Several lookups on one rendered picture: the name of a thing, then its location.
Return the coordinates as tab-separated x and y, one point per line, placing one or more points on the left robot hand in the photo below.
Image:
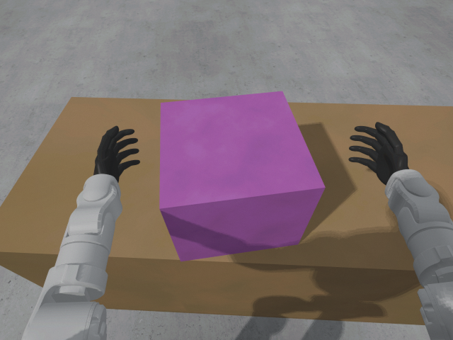
108	159

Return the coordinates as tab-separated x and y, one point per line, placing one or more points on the left robot upper arm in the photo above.
69	321

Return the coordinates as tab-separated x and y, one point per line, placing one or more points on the robot left forearm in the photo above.
79	273

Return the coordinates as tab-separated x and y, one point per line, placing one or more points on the right robot hand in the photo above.
389	156

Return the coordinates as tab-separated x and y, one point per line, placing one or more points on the right robot upper arm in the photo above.
437	310

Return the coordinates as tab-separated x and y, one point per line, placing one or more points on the pedestal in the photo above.
351	264

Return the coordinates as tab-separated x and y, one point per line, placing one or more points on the carton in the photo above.
235	175

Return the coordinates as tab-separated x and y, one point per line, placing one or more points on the robot right forearm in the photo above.
425	225

